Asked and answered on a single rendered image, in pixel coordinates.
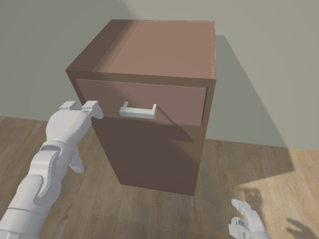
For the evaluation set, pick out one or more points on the handle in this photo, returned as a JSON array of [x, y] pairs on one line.
[[138, 113]]

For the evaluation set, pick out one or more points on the drawer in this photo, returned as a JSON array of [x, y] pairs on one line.
[[175, 104]]

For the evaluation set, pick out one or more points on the robot left forearm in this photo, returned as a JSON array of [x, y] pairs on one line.
[[36, 193]]

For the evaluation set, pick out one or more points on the robot left hand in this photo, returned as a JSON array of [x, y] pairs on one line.
[[70, 124]]

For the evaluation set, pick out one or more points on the robot right hand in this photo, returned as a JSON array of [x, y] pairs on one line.
[[240, 228]]

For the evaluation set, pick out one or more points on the cabinet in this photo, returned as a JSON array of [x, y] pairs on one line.
[[150, 154]]

